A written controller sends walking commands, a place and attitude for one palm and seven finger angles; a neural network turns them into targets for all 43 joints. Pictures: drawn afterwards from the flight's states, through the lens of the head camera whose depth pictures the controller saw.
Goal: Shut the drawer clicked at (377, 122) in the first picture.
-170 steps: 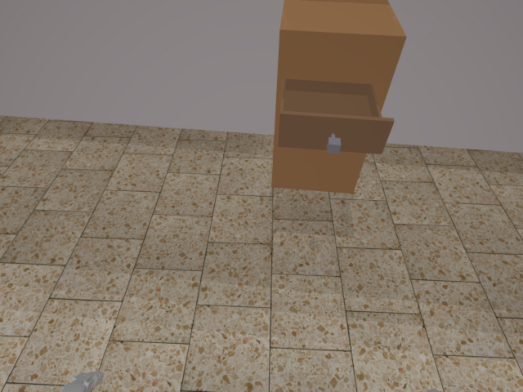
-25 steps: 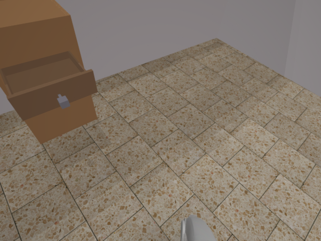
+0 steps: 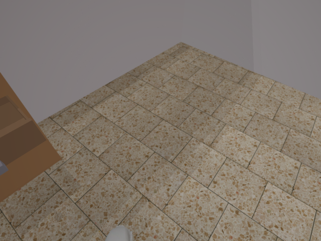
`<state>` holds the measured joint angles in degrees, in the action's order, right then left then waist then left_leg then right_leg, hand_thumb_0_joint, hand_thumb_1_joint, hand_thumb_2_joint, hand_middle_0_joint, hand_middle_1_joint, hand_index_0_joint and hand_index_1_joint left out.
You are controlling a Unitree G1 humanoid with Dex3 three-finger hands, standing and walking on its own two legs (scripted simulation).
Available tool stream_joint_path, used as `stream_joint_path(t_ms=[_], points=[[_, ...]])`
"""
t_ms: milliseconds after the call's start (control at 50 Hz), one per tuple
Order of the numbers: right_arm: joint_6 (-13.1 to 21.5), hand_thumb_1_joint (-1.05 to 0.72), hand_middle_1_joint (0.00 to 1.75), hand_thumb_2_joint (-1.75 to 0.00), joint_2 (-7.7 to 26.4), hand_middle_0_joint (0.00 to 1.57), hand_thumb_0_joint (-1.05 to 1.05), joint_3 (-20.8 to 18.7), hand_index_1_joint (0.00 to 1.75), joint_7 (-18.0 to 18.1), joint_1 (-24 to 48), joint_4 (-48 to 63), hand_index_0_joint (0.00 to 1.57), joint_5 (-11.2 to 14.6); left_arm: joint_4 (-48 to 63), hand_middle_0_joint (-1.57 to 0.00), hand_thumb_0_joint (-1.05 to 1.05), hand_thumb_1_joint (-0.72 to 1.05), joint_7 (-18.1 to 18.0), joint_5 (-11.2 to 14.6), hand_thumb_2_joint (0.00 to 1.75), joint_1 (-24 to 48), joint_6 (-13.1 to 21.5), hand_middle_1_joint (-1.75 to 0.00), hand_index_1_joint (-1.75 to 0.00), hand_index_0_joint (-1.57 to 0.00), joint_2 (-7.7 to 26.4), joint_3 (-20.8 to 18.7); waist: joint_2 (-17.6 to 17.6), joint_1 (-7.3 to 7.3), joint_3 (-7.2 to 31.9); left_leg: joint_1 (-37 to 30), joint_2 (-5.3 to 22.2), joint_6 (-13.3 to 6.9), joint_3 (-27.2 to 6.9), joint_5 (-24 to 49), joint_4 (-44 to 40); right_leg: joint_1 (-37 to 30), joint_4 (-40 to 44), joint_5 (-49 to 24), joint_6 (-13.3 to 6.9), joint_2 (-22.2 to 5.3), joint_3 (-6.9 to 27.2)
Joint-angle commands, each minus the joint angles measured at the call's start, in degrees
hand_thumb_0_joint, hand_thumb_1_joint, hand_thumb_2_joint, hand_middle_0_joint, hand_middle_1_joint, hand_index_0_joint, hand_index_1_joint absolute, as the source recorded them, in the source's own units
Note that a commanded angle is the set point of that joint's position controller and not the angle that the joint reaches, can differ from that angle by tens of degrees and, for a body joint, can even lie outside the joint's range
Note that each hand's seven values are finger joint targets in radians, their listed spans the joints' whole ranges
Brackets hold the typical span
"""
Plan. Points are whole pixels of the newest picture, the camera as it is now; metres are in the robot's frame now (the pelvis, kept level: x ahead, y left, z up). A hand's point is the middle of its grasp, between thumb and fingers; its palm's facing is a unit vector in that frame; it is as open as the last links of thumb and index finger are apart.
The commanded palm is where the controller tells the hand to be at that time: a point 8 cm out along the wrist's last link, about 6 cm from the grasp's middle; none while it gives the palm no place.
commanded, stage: walk to a spot facing it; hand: left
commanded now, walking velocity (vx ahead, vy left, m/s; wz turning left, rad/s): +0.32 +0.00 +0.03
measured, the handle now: out of the picture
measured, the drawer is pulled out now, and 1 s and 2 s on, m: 0.24 0.24 0.24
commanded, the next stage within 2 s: turn to face it in 0.10 s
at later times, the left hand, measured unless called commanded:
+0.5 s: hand (85, 228) +0.19 +0.24 -0.18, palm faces +0.14 -0.98 -0.15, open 7.4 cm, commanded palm none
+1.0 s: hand (89, 214) +0.23 +0.23 -0.15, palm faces +0.38 -0.89 -0.25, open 7.4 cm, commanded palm none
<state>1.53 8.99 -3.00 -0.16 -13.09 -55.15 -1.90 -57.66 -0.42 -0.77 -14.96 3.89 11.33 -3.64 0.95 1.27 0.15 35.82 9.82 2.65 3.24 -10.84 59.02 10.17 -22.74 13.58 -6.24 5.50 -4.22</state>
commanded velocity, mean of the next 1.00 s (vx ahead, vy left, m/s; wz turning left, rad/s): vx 0.04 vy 0.00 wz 0.48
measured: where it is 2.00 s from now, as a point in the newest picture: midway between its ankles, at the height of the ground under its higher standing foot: outside the picture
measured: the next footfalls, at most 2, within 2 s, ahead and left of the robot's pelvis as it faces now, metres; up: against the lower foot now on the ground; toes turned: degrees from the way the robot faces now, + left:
left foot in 0.24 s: +0.24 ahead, +0.14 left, +0.00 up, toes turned +7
right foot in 0.72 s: +0.26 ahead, -0.08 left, +0.00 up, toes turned +7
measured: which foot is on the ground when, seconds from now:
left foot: up 0.00-0.22, down 0.24-0.72, up 0.74-1.00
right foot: down 0.00-0.24, up 0.26-0.70, down 0.72-1.00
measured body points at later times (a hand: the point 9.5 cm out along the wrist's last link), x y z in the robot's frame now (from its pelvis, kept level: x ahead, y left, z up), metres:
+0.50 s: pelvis +0.17 +0.06 +0.00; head +0.19 +0.09 +0.45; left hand +0.19 +0.29 -0.17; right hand +0.22 -0.18 -0.14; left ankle +0.20 +0.14 -0.74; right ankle +0.20 -0.09 -0.68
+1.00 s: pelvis +0.21 +0.02 +0.00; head +0.24 +0.01 +0.45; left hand +0.21 +0.27 -0.13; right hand +0.36 -0.21 -0.15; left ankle +0.17 +0.15 -0.66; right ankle +0.22 -0.09 -0.74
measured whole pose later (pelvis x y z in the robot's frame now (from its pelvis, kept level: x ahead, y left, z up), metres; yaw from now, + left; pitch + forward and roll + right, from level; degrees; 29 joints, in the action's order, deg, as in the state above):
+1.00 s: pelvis +0.21 +0.02 +0.00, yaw +21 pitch -1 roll +1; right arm -4.5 14.1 -5.6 -1.0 -11.0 -54.9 -1.3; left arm -51.4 -1.5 -1.0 -12.2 0.1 9.3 -2.3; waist 1.0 1.5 -3.8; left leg 29.4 3.3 4.7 2.1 -22.4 62.9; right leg 9.3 -28.4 17.8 -0.1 -6.4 -12.7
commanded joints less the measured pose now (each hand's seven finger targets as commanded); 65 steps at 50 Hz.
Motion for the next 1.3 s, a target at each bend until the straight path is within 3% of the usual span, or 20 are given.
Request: stream_joint_path(t_ms=[0, 120, 180, 200, 220, 240, 300, 380, 580, 660, 680, 700, 720, 820, 1060, 1120, 1140, 1160, 1180, 1280], points=[[0.97, -0.9, 0.3, -0.9, 3.19, 0.2, 0.0, -0.58, 0.3, -0.73, 2.82, 3.41, 0.2, 0.24, -0.14, -0.2, 0.0, 0.9, -0.27, -0.42, 0.9, -8.48, 1.43, -0.3, -0.3, -0.2, 4.94, -0.49, -4.99, -2.95, -4.34, 3.67, -0.15, 0.18, -0.35, 0.34, -6.86, -3.63, 10.35, -13.67, -5.85, -18.7, 14.3], [1.92, -0.9, 0.3, -0.9, 2.46, 0.2, 0.0, 0.04, 0.3, -1.15, 9.29, 4.73, 0.2, 0.64, -2.55, -0.2, 0.0, 0.9, -1.0, -0.7, 0.9, -12.86, 1.27, -0.3, -0.3, -0.2, 5.88, -0.32, -5.04, -4.33, -4.46, -3.81, -4.6, -1.96, 2.92, -3.88, -20.37, -10.8, 4.8, -32.68, -3.95, -18.68, 12.65], [2.48, -0.9, 0.3, -0.9, 4.76, 0.2, 0.0, -0.58, 0.3, 0.18, -3.56, -0.02, 0.2, 0.39, -3.42, -0.2, 0.0, 0.9, -1.1, -0.16, 0.9, -11.33, 1.2, -0.3, -0.3, -0.2, 5.53, -0.23, -4.95, 2.0, 0.81, -25.5, -8.18, -3.95, 4.69, 4.26, -30.38, -5.32, -11.25, -43.89, -0.23, -14.25, 8.06], [2.79, -0.9, 0.3, -0.9, 9.11, 0.2, 0.0, -1.41, 0.3, 0.85, -12.15, -2.16, 0.2, -0.06, -2.88, -0.2, 0.0, 0.9, -1.06, 0.43, 0.9, -11.63, 1.12, -0.3, -0.3, -0.2, 4.22, -0.14, 0.62, 5.04, 7.19, -40.54, 0.36, -7.47, -4.21, 18.48, -30.56, 4.07, -24.02, -29.99, 3.02, -10.19, 4.29], [2.87, -0.9, 0.3, -0.9, 14.3, 0.2, 0.0, -2.34, 0.3, 1.21, -17.67, -3.57, 0.2, 0.02, -2.28, -0.2, 0.0, 0.9, -0.74, 1.22, 0.9, -13.91, 1.27, -0.3, -0.3, -0.2, 1.17, 0.82, 13.15, 4.95, 13.25, -52.74, 16.66, -16.2, -22.48, 39.91, -32.23, 18.51, -43.64, 12.21, 5.78, -3.44, -0.47], [1.88, -0.9, 0.3, -0.9, 13.5, 0.2, 0.0, -1.6, 0.3, 1.38, -16.25, -3.72, 0.2, 1.1, -1.98, -0.2, 0.0, 0.9, -1.3, 0.68, 0.9, -12.94, 1.17, -0.3, -0.3, -0.2, 2.94, 0.55, 8.25, 3.87, 12.24, -49.17, 18.6, -19.76, -23.7, 44.13, -34.92, 20.53, -50.63, 21.03, 5.28, -5.37, 3.45], [2.3, -0.9, 0.3, -0.9, 6.82, 0.2, 0.0, 0.21, 0.3, 1.9, -5.05, -2.06, 0.2, 1.21, -2.05, -0.2, 0.0, 0.9, -0.77, -0.39, 0.9, -7.44, -0.48, -0.3, -0.3, -0.2, 0.67, 0.47, 3.83, -0.22, -2.95, -26.84, 10.35, -15.5, -14.51, 31.11, -41.45, 20.62, -47.2, 12.36, 7.5, -11.12, 4.27], [1.85, -0.9, 0.3, -0.9, 7.09, 0.2, 0.0, -0.01, 0.3, 1.83, -1.66, -1.62, 0.2, 1.45, -1.98, -0.2, 0.0, 0.9, -0.76, -0.22, 0.9, -9.85, -3.24, -0.3, -0.3, -0.2, -0.96, 0.07, 5.46, -3.52, -0.76, -19.08, 4.44, -12.72, -7.52, 28.84, -41.9, 12.62, -38.27, 7.4, 9.1, -10.54, 2.47], [-1.22, -0.9, 0.3, -0.9, 11.01, 0.2, 0.0, -2.93, 0.3, 1.4, -3.7, 0.64, 0.2, 0.42, 6.21, -0.2, 0.0, 0.9, -1.03, -0.13, 0.9, 3.21, -4.4, -0.3, -0.3, -0.2, 1.73, -1.51, 8.2, -0.38, -0.01, -21.92, 3.01, -13.01, -17.98, 16.63, -39.14, 12.71, -21.53, 8.07, 10.35, -7.45, 1.69], [-1.75, -0.9, 0.3, -0.9, 11.71, 0.2, 0.0, -3.59, 0.3, 1.3, -2.09, 2.12, 0.2, 0.95, 6.62, -0.2, 0.0, 0.9, -1.36, 0.46, 0.9, -0.02, -3.37, -0.3, -0.3, -0.2, 3.27, -1.85, 6.5, -2.94, 3.0, -18.3, -0.07, -9.52, -18.73, 18.03, -31.24, -0.93, -2.51, -2.21, 9.92, -7.23, 1.97], [-1.66, -0.9, 0.3, -0.9, 9.73, 0.2, 0.0, -3.43, 0.3, 0.91, -2.73, 2.6, 0.2, 1.49, 6.59, -0.2, 0.0, 0.9, -1.65, 0.09, 0.9, -1.55, -2.72, -0.3, -0.3, -0.2, 6.38, -2.23, -0.62, -3.41, 4.4, -11.61, -3.27, -6.12, -15.66, 9.03, -25.74, -10.22, 3.15, -8.28, 8.64, -13.42, 7.19], [-1.52, -0.9, 0.3, -0.9, 5.28, 0.2, 0.0, -2.72, 0.3, 0.75, -3.43, 4.06, 0.2, 1.7, 6.59, -0.2, 0.0, 0.9, -2.17, -0.75, 0.9, -3.26, -2.39, -0.3, -0.3, -0.2, 12.0, -3.33, -17.53, -3.8, 5.87, -0.29, -12.15, -1.04, -4.92, -17.68, -12.06, -18.18, 4.85, -22.15, 3.32, -29.73, 20.65], [-1.96, -0.9, 0.3, -0.9, 7.99, 0.2, 0.0, -3.45, 0.3, 1.1, -2.45, 4.88, 0.2, 1.0, 7.12, -0.2, 0.0, 0.9, -1.96, -0.33, 0.9, -4.17, -2.77, -0.3, -0.3, -0.2, 13.33, -3.18, -15.43, -4.29, 5.55, -0.71, -11.06, -0.38, -5.04, -26.33, -0.49, -10.87, 3.97, -27.88, -1.99, -35.74, 21.44], [-3.85, -0.9, 0.3, -0.9, 7.09, 0.2, 0.0, -3.34, 0.3, -0.45, -2.25, 2.69, 0.2, 0.68, 9.43, -0.2, 0.0, 0.9, -1.75, -0.06, 0.9, 3.54, -2.61, -0.3, -0.3, -0.2, 6.75, -1.09, -10.83, -0.11, -1.22, -0.58, -7.23, 1.65, -3.25, -11.74, 12.12, -3.75, 2.41, -29.5, 0.98, -24.02, 2.55], [-3.76, -0.9, 0.3, -0.9, 7.17, 0.2, 0.0, -1.77, 0.3, -1.55, 9.67, 7.99, 0.2, 1.03, 8.3, -0.2, 0.0, 0.9, -1.41, -1.06, 0.9, -3.14, -3.87, -0.3, -0.3, -0.2, 11.94, -2.57, -13.76, -4.27, -0.64, -9.8, -7.44, 0.54, 4.07, -12.38, -13.72, -6.42, -2.31, -29.12, 0.46, -26.88, -3.84], [-3.01, -0.9, 0.3, -0.9, 9.95, 0.2, 0.0, -2.41, 0.3, -1.3, 3.39, 7.2, 0.2, 0.75, 8.14, -0.2, 0.0, 0.9, -0.99, -0.56, 0.9, -2.19, -4.16, -0.3, -0.3, -0.2, 13.09, -3.01, -9.67, -0.57, 3.73, -22.76, -9.18, -1.04, 5.27, -2.98, -28.46, -3.51, -14.23, -27.95, 4.12, -25.78, -7.95], [-2.31, -0.9, 0.3, -0.9, 14.57, 0.2, 0.0, -3.66, 0.3, -1.05, -2.39, 6.09, 0.2, 0.55, 8.99, -0.2, 0.0, 0.9, -0.65, -0.03, 0.9, -1.89, -4.2, -0.3, -0.3, -0.2, 11.83, -2.92, 0.19, 2.64, 8.92, -35.62, -3.35, -4.06, -2.88, 10.75, -33.91, 5.49, -26.72, -18.17, 7.45, -22.76, -9.15], [-1.71, -0.9, 0.3, -0.9, 21.95, 0.2, 0.0, -5.31, 0.3, -0.55, -6.9, 5.69, 0.2, 0.81, 11.99, -0.2, 0.0, 0.9, -0.13, 0.49, 0.9, 0.52, -4.17, -0.3, -0.3, -0.2, 7.38, -1.78, 18.96, 5.03, 10.61, -43.11, 14.01, -12.95, -26.08, 39.82, -35.66, 23.09, -41.3, 23.93, 12.33, -13.23, -7.31], [-2.23, -0.9, 0.3, -0.9, 22.53, 0.2, 0.0, -5.11, 0.3, -0.2, -9.74, 4.03, 0.2, 1.75, 13.24, -0.2, 0.0, 0.9, -0.78, -0.07, 0.9, 3.86, -5.03, -0.3, -0.3, -0.2, 8.47, -1.39, 12.23, 5.51, 11.08, -41.76, 15.84, -16.27, -24.28, 45.26, -34.64, 24.08, -46.17, 25.34, 11.38, -13.48, 0.63], [-1.43, -0.9, 0.3, -0.9, 15.21, 0.2, 0.0, -2.59, 0.3, 0.99, 4.43, 7.39, 0.2, 1.25, 8.26, -0.2, 0.0, 0.9, -0.1, -0.41, 0.9, 0.46, -5.7, -0.3, -0.3, -0.2, 8.77, -2.26, 7.13, -1.02, 3.53, -28.73, 3.29, -11.0, -13.49, 24.01, -38.74, 21.55, -47.59, 7.53, 11.93, -13.31, 3.68]])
